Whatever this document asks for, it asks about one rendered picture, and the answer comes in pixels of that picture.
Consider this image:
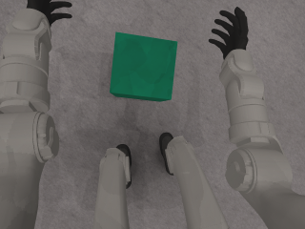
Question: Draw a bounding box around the robot right forearm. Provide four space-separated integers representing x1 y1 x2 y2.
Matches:
219 49 293 173

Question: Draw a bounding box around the robot right thigh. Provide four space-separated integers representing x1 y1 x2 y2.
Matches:
165 141 230 229

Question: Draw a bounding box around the robot left forearm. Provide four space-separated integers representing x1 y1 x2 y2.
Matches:
0 8 52 114

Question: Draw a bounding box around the right robot foot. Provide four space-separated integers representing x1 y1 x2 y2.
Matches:
159 133 173 176

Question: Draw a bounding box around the left robot hand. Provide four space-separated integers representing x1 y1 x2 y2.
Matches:
27 0 72 27

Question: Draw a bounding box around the robot left upper arm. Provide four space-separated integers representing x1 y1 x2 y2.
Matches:
0 111 60 229

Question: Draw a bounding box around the right robot hand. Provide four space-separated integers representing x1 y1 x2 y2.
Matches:
208 7 249 59

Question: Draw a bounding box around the robot right upper arm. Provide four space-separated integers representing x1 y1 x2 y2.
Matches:
225 147 305 229

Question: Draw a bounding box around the carton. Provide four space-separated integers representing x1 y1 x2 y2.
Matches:
110 32 178 102

